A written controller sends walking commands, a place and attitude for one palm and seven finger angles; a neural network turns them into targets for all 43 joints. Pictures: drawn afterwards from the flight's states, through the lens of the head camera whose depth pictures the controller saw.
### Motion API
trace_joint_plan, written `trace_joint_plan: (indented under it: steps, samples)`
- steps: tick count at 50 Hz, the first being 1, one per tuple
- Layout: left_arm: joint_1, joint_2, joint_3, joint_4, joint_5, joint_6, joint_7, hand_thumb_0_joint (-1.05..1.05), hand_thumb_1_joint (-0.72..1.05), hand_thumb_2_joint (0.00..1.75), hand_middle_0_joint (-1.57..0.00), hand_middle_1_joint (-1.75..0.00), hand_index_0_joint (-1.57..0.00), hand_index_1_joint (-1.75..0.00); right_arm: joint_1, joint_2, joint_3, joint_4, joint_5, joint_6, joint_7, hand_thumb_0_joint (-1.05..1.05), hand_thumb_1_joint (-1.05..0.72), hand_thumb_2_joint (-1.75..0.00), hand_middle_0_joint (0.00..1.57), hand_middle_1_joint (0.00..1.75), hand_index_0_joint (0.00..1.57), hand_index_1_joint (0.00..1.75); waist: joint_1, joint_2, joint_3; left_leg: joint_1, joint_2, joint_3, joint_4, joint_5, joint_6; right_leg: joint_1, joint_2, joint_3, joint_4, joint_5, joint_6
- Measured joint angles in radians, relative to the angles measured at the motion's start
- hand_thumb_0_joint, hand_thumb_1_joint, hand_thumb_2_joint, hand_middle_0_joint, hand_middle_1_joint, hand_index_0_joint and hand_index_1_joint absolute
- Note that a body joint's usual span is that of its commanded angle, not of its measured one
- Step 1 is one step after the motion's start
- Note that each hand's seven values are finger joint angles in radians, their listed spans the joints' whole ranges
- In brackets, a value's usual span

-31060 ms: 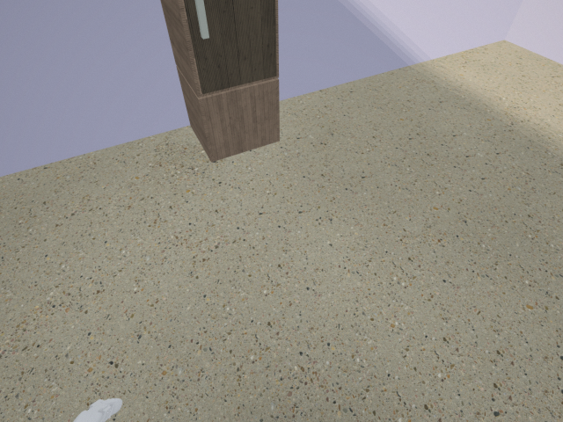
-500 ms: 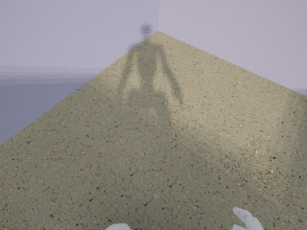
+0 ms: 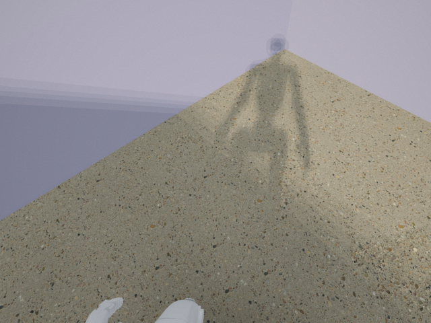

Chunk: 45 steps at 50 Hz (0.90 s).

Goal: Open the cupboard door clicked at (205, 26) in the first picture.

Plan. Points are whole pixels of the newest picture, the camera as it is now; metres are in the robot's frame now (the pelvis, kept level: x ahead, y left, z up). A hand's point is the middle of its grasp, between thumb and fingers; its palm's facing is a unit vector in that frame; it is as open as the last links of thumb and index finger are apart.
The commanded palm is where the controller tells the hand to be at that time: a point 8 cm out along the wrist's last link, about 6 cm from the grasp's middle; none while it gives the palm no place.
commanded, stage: turn to face it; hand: left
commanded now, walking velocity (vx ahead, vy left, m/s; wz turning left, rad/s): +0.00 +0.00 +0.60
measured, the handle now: out of the picture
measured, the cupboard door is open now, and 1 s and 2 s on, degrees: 41 41 41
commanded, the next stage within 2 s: none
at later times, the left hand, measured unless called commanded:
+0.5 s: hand out of the picture +0.01 +0.26 -0.17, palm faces +0.32 -0.91 -0.25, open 7.4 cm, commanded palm none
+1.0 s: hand out of the picture -0.01 +0.17 -0.14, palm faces +0.55 -0.79 -0.26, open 7.4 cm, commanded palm none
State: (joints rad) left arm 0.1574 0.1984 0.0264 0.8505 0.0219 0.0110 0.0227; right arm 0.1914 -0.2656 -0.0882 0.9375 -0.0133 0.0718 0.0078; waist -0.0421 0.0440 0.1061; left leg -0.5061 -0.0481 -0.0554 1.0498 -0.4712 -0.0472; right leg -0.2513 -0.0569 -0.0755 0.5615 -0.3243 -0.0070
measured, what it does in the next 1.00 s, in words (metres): steps on the spot, turning left: left foot, then right foot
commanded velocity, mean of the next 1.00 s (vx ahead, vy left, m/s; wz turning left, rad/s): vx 0.00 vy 0.00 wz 0.60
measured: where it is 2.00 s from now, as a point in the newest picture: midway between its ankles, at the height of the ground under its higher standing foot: outside the picture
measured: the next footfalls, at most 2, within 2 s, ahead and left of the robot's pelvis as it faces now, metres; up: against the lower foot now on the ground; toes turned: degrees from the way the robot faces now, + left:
left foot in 0.30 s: +0.04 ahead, +0.14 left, +0.00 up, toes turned +17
right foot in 0.76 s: +0.11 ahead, -0.11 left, +0.00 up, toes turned +26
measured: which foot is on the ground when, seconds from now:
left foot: up 0.00-0.28, down 0.30-0.76, up 0.78-1.00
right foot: down 0.00-0.30, up 0.32-0.74, down 0.76-1.00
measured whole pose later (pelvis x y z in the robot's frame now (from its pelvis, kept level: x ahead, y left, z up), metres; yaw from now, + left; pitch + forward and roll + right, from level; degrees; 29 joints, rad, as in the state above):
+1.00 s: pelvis +0.03 -0.03 +0.01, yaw +37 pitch +0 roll +2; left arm 0.21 0.17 0.02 0.87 0.02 0.01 0.02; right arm 0.18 -0.26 -0.09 0.96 -0.01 0.09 0.02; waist -0.04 0.00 0.11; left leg -0.49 0.01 0.01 1.07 -0.40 -0.08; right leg -0.17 -0.10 -0.16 0.48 -0.30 -0.01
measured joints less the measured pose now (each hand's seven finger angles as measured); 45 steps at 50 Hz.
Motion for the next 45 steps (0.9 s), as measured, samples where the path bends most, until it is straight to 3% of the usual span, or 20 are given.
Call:
trace_joint_plan:
  steps: [3,8,12,14,15,18,21,26,31,35,37,38,39,41,45]
  samples:
    - [0.022,-0.014,-0.007,0.01,-0.001,0.001,0.001,0.0,0.9,0.89,-0.21,-0.3,-0.2,-0.3,-0.008,0.0,0.002,0.007,0.001,0.008,0.009,0.01,-0.91,-0.89,0.2,0.3,0.2,0.3,-0.006,-0.019,0.007,-0.017,0.033,0.053,0.084,0.037,-0.022,0.044,-0.027,-0.036,-0.043,0.013,0.002]
    - [0.046,-0.017,-0.006,0.02,0.002,-0.002,-0.001,0.0,0.9,0.89,-0.21,-0.3,-0.21,-0.3,-0.037,0.01,0.012,0.009,0.003,0.013,0.019,0.01,-0.91,-0.89,0.2,0.29,0.2,0.3,0.008,-0.054,0.02,0.043,0.072,0.1,-0.086,0.052,-0.032,0.082,-0.064,-0.105,-0.056,0.003,0.011]
    - [0.066,0.006,0.005,0.028,0.007,-0.001,-0.005,0.0,0.9,0.89,-0.21,-0.3,-0.21,-0.3,-0.077,0.017,0.021,-0.001,0.005,0.005,0.022,0.01,-0.91,-0.89,0.2,0.29,0.2,0.3,0.034,-0.078,0.03,0.12,0.072,0.137,-0.271,0.053,-0.016,0.079,-0.092,-0.155,-0.001,-0.036,0.028]
    - [0.083,0.023,0.013,0.035,0.005,0.004,-0.008,0.0,0.9,0.89,-0.21,-0.3,-0.21,-0.3,-0.091,0.018,0.024,-0.018,0.004,-0.007,0.023,0.01,-0.91,-0.89,0.2,0.29,0.2,0.3,0.041,-0.09,0.025,0.177,0.061,0.155,-0.396,0.127,-0.001,0.061,-0.112,-0.174,0.063,-0.073,0.043]
    - [0.093,0.032,0.018,0.038,0.001,0.01,-0.011,0.0,0.9,0.89,-0.21,-0.3,-0.21,-0.3,-0.094,0.015,0.025,-0.029,0.002,-0.017,0.024,0.01,-0.91,-0.89,0.2,0.29,0.2,0.3,0.04,-0.09,0.014,0.192,0.058,0.15,-0.442,0.2,0.026,0.032,-0.122,-0.178,0.125,-0.095,0.053]
    - [0.07,0.066,0.032,0.059,-0.002,0.052,-0.006,0.0,0.9,0.89,-0.21,-0.3,-0.21,-0.3,-0.104,0.026,0.03,-0.048,-0.001,-0.043,0.015,0.01,-0.91,-0.89,0.2,0.29,0.2,0.3,0.048,-0.112,0.016,0.158,0.036,0.132,-0.386,0.172,0.091,-0.104,-0.095,-0.054,0.42,-0.238,0.082]
    - [0.042,0.08,0.043,0.064,0.001,0.064,-0.006,0.0,0.91,0.89,-0.2,-0.3,-0.2,-0.3,-0.087,0.035,0.038,-0.054,-0.005,-0.047,0.0,0.01,-0.91,-0.89,0.2,0.3,0.2,0.3,0.049,-0.103,0.005,0.17,0.033,0.096,-0.436,0.189,0.093,-0.201,-0.059,0.011,0.568,-0.177,0.093]
    - [0.009,0.083,0.046,0.036,0.004,0.049,-0.018,0.0,0.91,0.89,-0.2,-0.3,-0.2,-0.3,-0.052,0.043,0.047,-0.04,-0.003,-0.045,-0.007,0.01,-0.9,-0.89,0.2,0.3,0.21,0.3,0.05,-0.084,-0.01,0.201,0.021,0.043,-0.541,0.257,0.093,-0.259,-0.041,0.07,0.554,-0.055,0.108]
    - [-0.012,0.074,0.041,0.02,0.002,0.046,-0.017,0.0,0.91,0.9,-0.2,-0.3,-0.2,-0.3,-0.017,0.051,0.044,-0.026,-0.005,-0.04,-0.003,0.01,-0.9,-0.89,0.21,0.3,0.21,0.3,0.034,-0.064,-0.024,0.202,0.011,-0.008,-0.571,0.28,0.08,-0.228,-0.021,0.087,0.424,-0.059,0.114]
    - [-0.029,0.059,0.031,0.008,-0.004,0.042,-0.014,0.0,0.91,0.9,-0.2,-0.3,-0.2,-0.3,0.004,0.05,0.035,-0.019,-0.009,-0.029,-0.002,0.01,-0.9,-0.89,0.21,0.3,0.21,0.3,0.013,-0.041,-0.023,0.178,0.002,-0.056,-0.548,0.276,0.058,-0.148,0.014,0.081,0.245,-0.084,0.102]
    - [-0.032,0.05,0.026,0.0,-0.008,0.032,-0.013,0.0,0.9,0.9,-0.2,-0.3,-0.2,-0.3,0.013,0.044,0.028,-0.016,-0.006,-0.022,-0.003,0.01,-0.9,-0.89,0.21,0.3,0.21,0.3,0.007,-0.028,-0.024,0.157,-0.006,-0.082,-0.519,0.267,0.042,-0.083,0.035,0.071,0.111,-0.037,0.093]
    - [-0.026,0.048,0.023,-0.008,-0.008,0.022,-0.013,0.0,0.9,0.89,-0.2,-0.3,-0.2,-0.3,0.02,0.042,0.023,-0.015,-0.002,-0.018,-0.003,0.01,-0.9,-0.89,0.21,0.3,0.21,0.3,0.008,-0.029,-0.029,0.14,-0.016,-0.091,-0.492,0.256,0.033,-0.042,0.037,0.068,0.021,-0.004,0.075]
    - [-0.025,0.037,0.021,-0.007,-0.004,0.012,-0.009,0.0,0.9,0.89,-0.2,-0.3,-0.2,-0.3,0.016,0.036,0.016,-0.008,0.002,-0.014,-0.004,0.01,-0.9,-0.89,0.21,0.3,0.21,0.3,0.011,-0.017,-0.022,0.118,-0.018,-0.095,-0.435,0.188,0.027,-0.034,0.042,0.059,0.008,0.011,0.034]
    - [-0.017,0.017,0.008,-0.005,0.0,0.006,-0.004,0.0,0.9,0.89,-0.2,-0.3,-0.2,-0.3,0.01,0.021,0.006,0.002,0.0,-0.004,-0.002,0.01,-0.9,-0.89,0.2,0.3,0.21,0.3,0.005,-0.003,-0.011,0.053,-0.025,-0.064,-0.228,0.044,0.018,-0.021,0.03,0.03,0.014,0.008,-0.003]
    - [0.017,-0.013,-0.005,0.008,-0.004,0.007,0.0,0.0,0.9,0.89,-0.21,-0.3,-0.2,-0.3,0.002,0.003,-0.005,0.014,-0.004,0.007,0.011,0.01,-0.91,-0.89,0.2,0.3,0.2,0.3,-0.005,-0.006,-0.002,-0.025,0.008,0.016,0.073,0.065,-0.012,0.036,-0.003,-0.02,-0.048,0.025,-0.007]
